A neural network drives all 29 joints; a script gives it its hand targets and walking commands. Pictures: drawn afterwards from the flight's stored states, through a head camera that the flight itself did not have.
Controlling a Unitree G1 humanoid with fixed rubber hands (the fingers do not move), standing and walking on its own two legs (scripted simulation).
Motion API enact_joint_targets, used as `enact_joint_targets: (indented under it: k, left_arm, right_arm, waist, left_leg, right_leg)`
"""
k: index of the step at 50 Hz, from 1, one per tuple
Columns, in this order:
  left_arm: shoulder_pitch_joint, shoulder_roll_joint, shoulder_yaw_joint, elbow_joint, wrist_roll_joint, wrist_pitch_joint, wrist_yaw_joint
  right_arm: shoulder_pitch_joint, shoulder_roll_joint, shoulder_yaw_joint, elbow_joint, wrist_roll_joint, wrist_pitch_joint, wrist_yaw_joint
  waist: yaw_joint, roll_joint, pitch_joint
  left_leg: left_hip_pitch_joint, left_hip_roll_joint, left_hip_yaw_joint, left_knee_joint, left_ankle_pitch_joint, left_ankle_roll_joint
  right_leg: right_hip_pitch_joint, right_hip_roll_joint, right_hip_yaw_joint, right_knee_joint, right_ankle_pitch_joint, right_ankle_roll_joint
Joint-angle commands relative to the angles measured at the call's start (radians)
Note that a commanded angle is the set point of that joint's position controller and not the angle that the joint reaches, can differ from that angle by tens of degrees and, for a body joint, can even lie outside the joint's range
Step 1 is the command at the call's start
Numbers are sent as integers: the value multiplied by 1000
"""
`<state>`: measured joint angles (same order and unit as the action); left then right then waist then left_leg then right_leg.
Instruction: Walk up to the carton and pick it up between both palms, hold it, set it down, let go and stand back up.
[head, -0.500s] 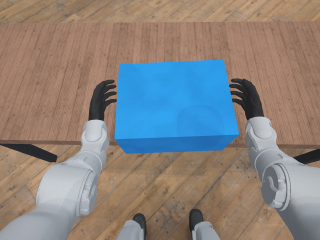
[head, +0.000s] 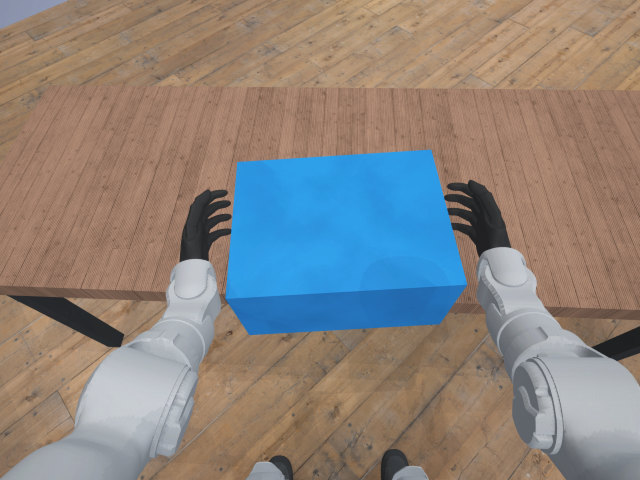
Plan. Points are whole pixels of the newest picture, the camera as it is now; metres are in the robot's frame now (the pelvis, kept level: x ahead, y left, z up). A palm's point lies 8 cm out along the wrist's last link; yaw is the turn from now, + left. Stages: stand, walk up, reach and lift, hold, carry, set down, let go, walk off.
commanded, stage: reach and lift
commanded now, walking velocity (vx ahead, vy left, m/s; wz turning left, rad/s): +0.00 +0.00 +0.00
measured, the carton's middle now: (339, 243) +0.47 -0.01 -0.07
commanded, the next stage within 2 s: hold in 1.86 s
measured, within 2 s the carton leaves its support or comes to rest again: neither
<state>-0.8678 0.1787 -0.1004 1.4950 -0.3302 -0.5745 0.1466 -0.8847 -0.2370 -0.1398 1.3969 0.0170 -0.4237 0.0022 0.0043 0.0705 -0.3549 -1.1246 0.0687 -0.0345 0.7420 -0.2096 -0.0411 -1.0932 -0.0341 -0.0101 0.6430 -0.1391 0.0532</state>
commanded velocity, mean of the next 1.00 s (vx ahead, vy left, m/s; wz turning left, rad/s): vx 0.00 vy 0.00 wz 0.00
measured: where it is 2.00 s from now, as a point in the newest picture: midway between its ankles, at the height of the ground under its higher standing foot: outside the picture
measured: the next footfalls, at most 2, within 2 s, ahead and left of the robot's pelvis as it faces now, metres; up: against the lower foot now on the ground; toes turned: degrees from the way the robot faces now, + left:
none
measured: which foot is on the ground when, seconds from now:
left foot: down 0.00-1.00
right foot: down 0.00-1.00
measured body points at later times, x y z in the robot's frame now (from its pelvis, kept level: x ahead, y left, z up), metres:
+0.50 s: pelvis -0.02 -0.01 +0.02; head -0.01 -0.02 +0.47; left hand +0.42 +0.19 +0.16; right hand +0.43 -0.20 +0.14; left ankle +0.05 +0.14 -0.69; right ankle +0.07 -0.16 -0.69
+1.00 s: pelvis +0.02 +0.00 +0.04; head -0.02 +0.00 +0.49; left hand +0.42 +0.23 +0.19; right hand +0.44 -0.16 +0.18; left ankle +0.05 +0.14 -0.69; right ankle +0.07 -0.16 -0.69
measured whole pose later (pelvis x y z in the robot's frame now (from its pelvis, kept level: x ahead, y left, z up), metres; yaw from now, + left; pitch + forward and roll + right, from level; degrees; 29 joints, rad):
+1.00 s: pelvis +0.02 +0.00 +0.04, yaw +5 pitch +8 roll -2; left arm -0.78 0.23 0.02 1.05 -0.30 -0.01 0.12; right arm -0.75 -0.19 -0.08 0.93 0.16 0.14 -0.12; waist -0.02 0.02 -0.26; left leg -0.49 0.03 -0.07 0.53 -0.19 -0.04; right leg -0.43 -0.07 -0.06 0.44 -0.15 0.05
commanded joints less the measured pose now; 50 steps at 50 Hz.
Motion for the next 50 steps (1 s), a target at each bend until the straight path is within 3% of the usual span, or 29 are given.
enact_joint_targets:
  k: [1,6,8,9,10,11,12,14,15,16,20,21,22,24,25,27,28,30,32,34,37,40,42,44,45,48,50]
  left_arm:
    - [-689,-720,-261,-528,52,-45,-185]
    - [-736,-728,-299,-602,21,18,-178]
    - [-768,-682,-264,-581,24,59,-176]
    - [-780,-681,-260,-597,27,69,-174]
    - [-781,-673,-263,-595,17,91,-174]
    - [-800,-666,-257,-609,12,105,-173]
    - [-795,-672,-252,-606,14,115,-172]
    - [-844,-651,-230,-614,15,142,-178]
    - [-839,-625,-197,-596,24,162,-183]
    - [-827,-615,-165,-576,43,178,-188]
    - [-857,-568,-80,-506,88,236,-215]
    - [-843,-536,-50,-482,109,262,-224]
    - [-826,-548,-45,-449,113,271,-230]
    - [-803,-521,-3,-410,136,288,-241]
    - [-827,-523,6,-409,148,293,-246]
    - [-791,-507,35,-365,170,309,-260]
    - [-784,-503,38,-374,168,316,-267]
    - [-792,-504,28,-394,162,315,-271]
    - [-765,-506,20,-398,160,326,-282]
    - [-747,-520,5,-445,154,326,-286]
    - [-720,-528,-38,-524,137,346,-288]
    - [-692,-578,-110,-684,104,387,-281]
    - [-712,-613,-132,-752,98,421,-275]
    - [-700,-679,-175,-866,84,456,-255]
    - [-708,-689,-188,-897,83,481,-247]
    - [-657,-688,-175,-925,110,558,-244]
    - [-623,-690,-150,-908,134,607,-251]
  right_arm:
    - [-525,729,286,-345,-20,-28,164]
    - [-557,717,305,-472,29,57,164]
    - [-557,694,272,-462,43,116,160]
    - [-565,688,270,-476,44,133,162]
    - [-558,681,255,-478,51,156,159]
    - [-580,687,255,-504,59,173,157]
    - [-593,687,256,-522,62,184,160]
    - [-615,707,237,-551,70,215,151]
    - [-586,704,221,-532,63,242,147]
    - [-602,704,231,-545,62,259,146]
    - [-634,677,171,-518,36,299,143]
    - [-585,663,132,-473,23,320,135]
    - [-628,655,148,-512,23,316,137]
    - [-622,652,132,-485,11,328,133]
    - [-641,651,113,-483,-5,329,132]
    - [-646,663,121,-491,-2,338,128]
    - [-621,667,116,-483,-5,342,125]
    - [-636,687,139,-494,6,342,120]
    - [-630,713,155,-520,17,348,102]
    - [-629,742,199,-560,44,352,90]
    - [-605,770,271,-628,108,382,66]
    - [-604,793,368,-748,195,409,44]
    - [-617,779,375,-805,211,434,35]
    - [-648,746,389,-874,237,447,39]
    - [-620,731,375,-850,239,468,37]
    - [-558,686,342,-810,235,516,36]
    - [-560,652,329,-780,231,537,39]
  waist:
    - [-122,4,-823]
    - [-133,1,-775]
    - [-147,-23,-661]
    - [-137,-8,-665]
    - [-148,-9,-621]
    - [-150,-28,-591]
    - [-130,-39,-574]
    - [-145,-64,-517]
    - [-149,-90,-466]
    - [-125,-100,-421]
    - [-121,-115,-337]
    - [-134,-118,-275]
    - [-120,-125,-292]
    - [-114,-142,-278]
    - [-122,-125,-284]
    - [-106,-131,-256]
    - [-114,-142,-251]
    - [-104,-133,-284]
    - [-120,-146,-293]
    - [-110,-145,-338]
    - [-126,-148,-349]
    - [-119,-117,-428]
    - [-143,-85,-430]
    - [-139,-35,-467]
    - [-152,-6,-443]
    - [-167,0,-348]
    - [-160,-1,-279]
  left_leg:
    - [545,-104,51,-10,298,-37]
    - [586,-105,40,-68,189,-35]
    - [586,-106,31,-108,91,-22]
    - [604,-106,36,-122,74,-28]
    - [610,-105,35,-139,44,-26]
    - [607,-108,32,-147,22,-20]
    - [623,-107,31,-168,5,-19]
    - [608,-109,32,-188,-43,-8]
    - [591,-114,32,-201,-81,2]
    - [585,-116,37,-220,-93,10]
    - [617,-120,31,-250,-127,17]
    - [623,-122,25,-274,-169,24]
    - [645,-125,23,-269,-133,21]
    - [652,-133,26,-287,-133,35]
    - [667,-135,23,-292,-137,32]
    - [668,-139,30,-306,-134,43]
    - [675,-141,33,-312,-123,46]
    - [688,-143,35,-313,-78,47]
    - [691,-149,34,-309,-25,47]
    - [693,-153,35,-309,24,45]
    - [708,-158,24,-307,102,30]
    - [781,-150,12,-293,249,12]
    - [829,-151,-2,-283,291,-6]
    - [929,-135,-20,-272,375,-32]
    - [974,-128,-32,-268,391,-43]
    - [1027,-117,-50,-294,388,-56]
    - [1028,-113,-47,-320,363,-60]
  right_leg:
    - [618,94,-77,9,309,-23]
    - [610,94,-79,-42,177,-23]
    - [594,86,-73,-81,63,-22]
    - [605,83,-76,-87,46,-21]
    - [597,80,-77,-101,7,-20]
    - [604,79,-77,-106,-21,-15]
    - [603,81,-71,-117,-48,-16]
    - [620,74,-66,-134,-93,-14]
    - [643,69,-63,-145,-120,-10]
    - [660,67,-57,-154,-139,-8]
    - [676,63,-60,-176,-201,-14]
    - [683,59,-61,-197,-237,-14]
    - [685,61,-63,-198,-208,-16]
    - [724,56,-59,-220,-204,-17]
    - [733,57,-61,-223,-198,-20]
    - [769,55,-57,-239,-199,-23]
    - [786,55,-57,-248,-189,-23]
    - [832,54,-53,-248,-124,-24]
    - [894,50,-44,-255,-28,-20]
    - [957,51,-39,-246,65,-12]
    - [1058,47,-25,-240,220,-1]
    - [1113,63,-16,-235,355,-6]
    - [1088,75,-22,-245,344,-10]
    - [1018,97,-32,-253,330,-22]
    - [979,101,-36,-267,290,-26]
    - [963,101,-35,-302,231,-33]
    - [966,101,-32,-320,196,-35]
